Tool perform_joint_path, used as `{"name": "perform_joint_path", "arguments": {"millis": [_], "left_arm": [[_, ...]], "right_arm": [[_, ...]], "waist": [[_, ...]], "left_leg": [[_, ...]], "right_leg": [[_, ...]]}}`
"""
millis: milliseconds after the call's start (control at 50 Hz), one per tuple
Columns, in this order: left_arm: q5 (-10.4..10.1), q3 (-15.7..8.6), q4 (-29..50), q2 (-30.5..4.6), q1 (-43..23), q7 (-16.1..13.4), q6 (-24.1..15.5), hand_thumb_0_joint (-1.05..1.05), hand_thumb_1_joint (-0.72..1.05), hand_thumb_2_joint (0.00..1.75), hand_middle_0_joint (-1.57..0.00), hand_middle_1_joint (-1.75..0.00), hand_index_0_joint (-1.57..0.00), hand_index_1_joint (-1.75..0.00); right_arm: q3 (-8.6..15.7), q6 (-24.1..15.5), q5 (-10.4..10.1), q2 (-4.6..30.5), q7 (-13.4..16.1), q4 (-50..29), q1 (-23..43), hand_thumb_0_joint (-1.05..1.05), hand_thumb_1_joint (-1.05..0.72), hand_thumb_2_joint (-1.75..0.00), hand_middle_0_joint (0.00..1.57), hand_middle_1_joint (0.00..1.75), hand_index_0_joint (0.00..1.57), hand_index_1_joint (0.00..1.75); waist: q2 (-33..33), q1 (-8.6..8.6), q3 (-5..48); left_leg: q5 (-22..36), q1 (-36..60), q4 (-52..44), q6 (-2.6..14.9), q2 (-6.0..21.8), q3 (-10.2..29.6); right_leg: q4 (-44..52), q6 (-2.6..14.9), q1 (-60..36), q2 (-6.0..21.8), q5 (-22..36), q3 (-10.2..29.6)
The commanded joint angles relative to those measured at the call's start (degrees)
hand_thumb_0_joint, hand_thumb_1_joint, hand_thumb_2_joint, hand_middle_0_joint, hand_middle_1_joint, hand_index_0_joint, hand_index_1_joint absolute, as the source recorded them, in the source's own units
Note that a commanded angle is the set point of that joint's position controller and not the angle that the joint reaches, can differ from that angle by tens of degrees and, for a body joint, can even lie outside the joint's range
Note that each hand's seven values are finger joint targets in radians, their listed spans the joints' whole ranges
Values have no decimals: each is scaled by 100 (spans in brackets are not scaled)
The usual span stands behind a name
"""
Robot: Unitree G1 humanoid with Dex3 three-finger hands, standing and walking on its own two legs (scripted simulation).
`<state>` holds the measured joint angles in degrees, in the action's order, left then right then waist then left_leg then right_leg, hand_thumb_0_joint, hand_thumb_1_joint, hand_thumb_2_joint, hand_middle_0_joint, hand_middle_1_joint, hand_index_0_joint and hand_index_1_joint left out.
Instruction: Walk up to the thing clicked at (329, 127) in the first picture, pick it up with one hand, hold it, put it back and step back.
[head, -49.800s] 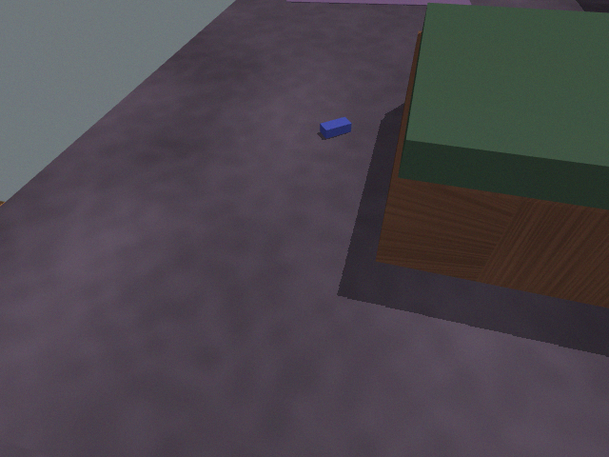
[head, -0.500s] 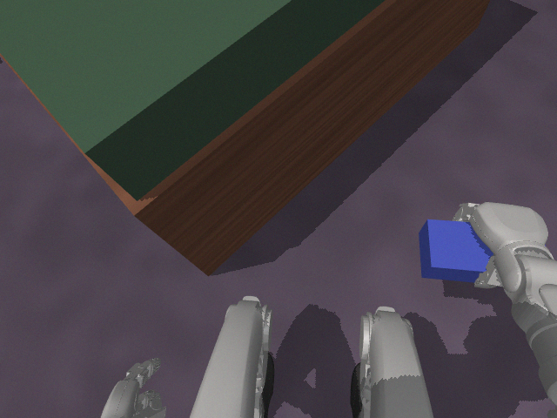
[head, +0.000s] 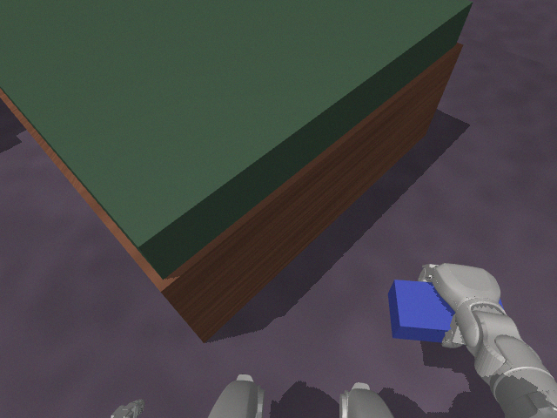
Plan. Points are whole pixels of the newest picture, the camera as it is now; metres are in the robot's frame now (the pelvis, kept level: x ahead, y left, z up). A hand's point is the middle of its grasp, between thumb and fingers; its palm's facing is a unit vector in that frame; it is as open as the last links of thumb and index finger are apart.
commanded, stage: lift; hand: right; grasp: from above
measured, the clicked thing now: (444, 312) +0.33 -0.23 -0.12
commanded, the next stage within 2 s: hold in 0.32 s
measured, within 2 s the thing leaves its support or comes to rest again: neither
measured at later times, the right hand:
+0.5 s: hand (465, 284) +0.34 -0.23 -0.02, palm faces -0.46 +0.08 -0.89, open 10.7 cm
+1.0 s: hand (471, 272) +0.34 -0.22 +0.01, palm faces -0.46 +0.06 -0.88, open 10.7 cm
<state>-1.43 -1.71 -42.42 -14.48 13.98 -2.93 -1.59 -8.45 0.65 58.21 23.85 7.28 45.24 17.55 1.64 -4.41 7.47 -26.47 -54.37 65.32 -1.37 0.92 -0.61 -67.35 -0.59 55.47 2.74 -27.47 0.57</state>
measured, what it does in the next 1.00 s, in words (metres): rises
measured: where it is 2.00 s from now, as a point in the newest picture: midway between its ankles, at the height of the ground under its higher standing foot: outside the picture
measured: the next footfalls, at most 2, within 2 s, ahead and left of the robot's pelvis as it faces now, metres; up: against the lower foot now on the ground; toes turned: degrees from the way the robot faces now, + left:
none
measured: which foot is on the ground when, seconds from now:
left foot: down 0.00-1.00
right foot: down 0.00-1.00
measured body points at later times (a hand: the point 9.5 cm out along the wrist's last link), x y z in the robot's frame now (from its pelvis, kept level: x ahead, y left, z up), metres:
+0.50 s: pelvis +0.03 +0.00 +0.06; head +0.07 +0.00 +0.51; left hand +0.12 +0.26 -0.06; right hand +0.36 -0.23 +0.03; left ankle +0.05 +0.14 -0.64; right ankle +0.05 -0.12 -0.64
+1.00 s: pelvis +0.04 +0.00 +0.08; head +0.07 +0.01 +0.53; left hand +0.15 +0.27 -0.04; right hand +0.36 -0.22 +0.07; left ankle +0.05 +0.14 -0.64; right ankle +0.05 -0.12 -0.64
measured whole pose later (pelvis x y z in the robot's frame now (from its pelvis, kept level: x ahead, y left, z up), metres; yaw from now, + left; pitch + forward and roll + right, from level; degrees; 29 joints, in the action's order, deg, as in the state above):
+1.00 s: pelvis +0.04 +0.00 +0.08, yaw +1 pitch +5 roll +0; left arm -1.9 -3.0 -40.8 -15.0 13.8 -1.5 1.7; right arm -11.3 1.5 58.5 21.3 3.6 42.6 14.4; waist 1.7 -1.7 2.5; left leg -17.3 -22.9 35.6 -1.9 1.7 1.1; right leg -36.3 -0.2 22.7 1.7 -18.1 -2.3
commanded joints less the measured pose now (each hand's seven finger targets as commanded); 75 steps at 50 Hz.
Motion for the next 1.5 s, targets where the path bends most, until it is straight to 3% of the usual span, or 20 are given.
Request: {"name": "perform_joint_path", "arguments": {"millis": [0,40,160,180,260,320,360,400,500,560,740,800,980,1100,1380,1420,1480], "left_arm": [[-12,-282,500,-844,205,-57,-201,0,89,90,-20,-30,-20,-30],[0,-285,505,-838,211,-37,-202,0,89,90,-20,-30,-20,-30],[-14,-293,613,-852,132,-10,-179,0,89,90,-20,-30,-20,-30],[-20,-277,601,-798,107,-7,-178,0,89,90,-20,-30,-20,-30],[-16,-311,633,-847,137,-2,-173,0,89,90,-20,-30,-20,-30],[-15,-298,578,-825,146,-6,-159,0,89,89,-20,-30,-20,-30],[-12,-315,565,-836,145,-11,-141,0,89,89,-20,-30,-20,-30],[-19,-325,587,-848,126,0,-120,0,89,90,-20,-30,-20,-30],[-27,-378,533,-879,119,11,-67,0,89,89,-20,-30,-20,-30],[-40,-366,563,-864,71,34,-49,0,89,89,-20,-30,-20,-30],[-55,-399,750,-874,-98,65,24,0,89,89,-20,-30,-20,-30],[-55,-385,790,-858,-81,73,57,0,89,89,-20,-30,-20,-30],[-65,-418,853,-901,-177,90,131,0,89,90,-20,-30,-20,-30],[-78,-379,941,-874,-278,102,142,0,89,90,-20,-30,-20,-30],[-108,-308,1078,-826,-495,81,179,0,90,90,-20,-30,-20,-30],[-114,-329,1089,-859,-530,73,184,0,90,90,-20,-30,-20,-30],[-105,-305,1043,-821,-546,68,180,0,90,90,-20,-30,-20,-30]], "right_arm": [[485,119,-57,1322,383,-1162,2010,0,-68,-88,107,64,104,67],[375,160,-122,1131,345,-1092,2020,0,-67,-91,107,64,104,68],[426,134,-139,1221,297,-880,1834,0,-67,-90,109,61,105,65],[252,122,-141,994,279,-938,1842,0,-68,-91,110,61,106,66],[435,86,-152,1191,313,-1071,1902,0,-67,-88,108,62,105,66],[337,71,-94,1090,328,-1155,2055,0,-65,-89,108,62,104,66],[442,83,-63,1170,378,-1074,1874,0,-68,-89,109,63,106,65],[381,87,-78,1107,378,-1201,2039,0,-66,-93,109,62,106,66],[349,135,10,1113,285,-1081,1952,0,-69,-84,107,61,106,63],[180,134,-24,903,191,-1112,1939,0,-69,-87,108,62,106,64],[289,53,-8,1068,-55,-1287,1749,0,-68,-86,107,60,105,63],[241,54,12,981,-66,-1504,1786,0,-70,-86,108,62,106,64],[353,119,20,1109,-63,-1710,1866,0,-71,-88,110,61,107,64],[210,129,-19,941,-198,-1744,1836,0,-72,-91,110,63,108,66],[254,61,-17,1019,-367,-2008,1803,0,-72,-91,112,63,109,66],[359,58,6,1116,-372,-2012,1730,0,-71,-90,111,62,108,65],[238,77,-21,964,-364,-2120,1825,0,-71,-92,112,63,109,66]], "waist": [[305,57,1855],[278,42,1772],[192,140,1449],[178,100,1423],[227,145,1471],[201,103,1459],[114,130,1431],[187,124,1497],[165,141,1425],[115,127,1269],[131,283,1215],[110,243,1232],[203,292,1172],[149,294,1024],[77,380,857],[114,399,841],[94,338,965]], "left_leg": [[885,1390,-1552,185,-275,38],[995,1535,-1719,174,-266,33],[992,1975,-2231,166,-244,-1],[1037,1988,-2289,164,-245,39],[1256,2291,-2517,166,-241,6],[1533,2415,-2621,170,-239,17],[1682,2571,-2697,155,-239,38],[1776,2709,-2795,158,-211,49],[2127,2953,-2938,165,-234,20],[2138,2991,-3062,168,-243,4],[2375,3381,-3239,171,-262,1],[2571,3513,-3272,161,-245,27],[2446,3621,-3465,165,-248,13],[2198,3636,-3599,180,-266,-2],[2016,3821,-3818,178,-231,23],[1993,3825,-3849,177,-223,42],[2132,3848,-3844,172,-223,35]], "right_leg": [[1526,86,-1966,-285,920,17],[1705,77,-2152,-280,1014,19],[2267,67,-2607,-287,1037,-40],[2300,64,-2656,-288,1092,-22],[2562,38,-3068,-281,1369,-38],[2676,28,-3309,-273,1693,-41],[2717,35,-3344,-287,1849,-61],[2798,30,-3544,-310,1933,-121],[2970,6,-3832,-303,2389,-129],[3096,13,-3935,-303,2406,-130],[3315,16,-4135,-314,2703,-175],[3333,35,-4177,-333,2839,-212],[3543,34,-4384,-307,2734,-239],[3718,44,-4396,-278,2488,-213],[3957,84,-4477,-305,2273,-235],[3970,81,-4528,-316,2253,-257],[3963,77,-4689,-303,2403,-246]]}}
